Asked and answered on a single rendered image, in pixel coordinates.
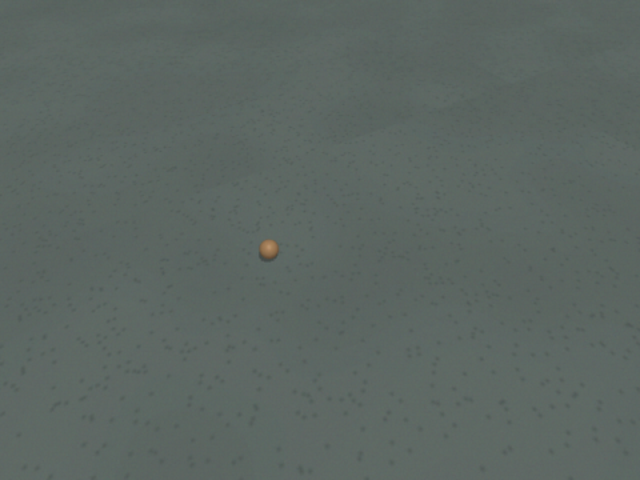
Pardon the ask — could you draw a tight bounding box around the ball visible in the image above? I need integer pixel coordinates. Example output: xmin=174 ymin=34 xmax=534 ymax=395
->
xmin=259 ymin=239 xmax=279 ymax=259

